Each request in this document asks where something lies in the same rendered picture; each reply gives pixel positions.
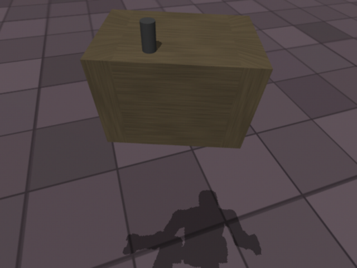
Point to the can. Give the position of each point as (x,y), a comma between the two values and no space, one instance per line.
(148,35)

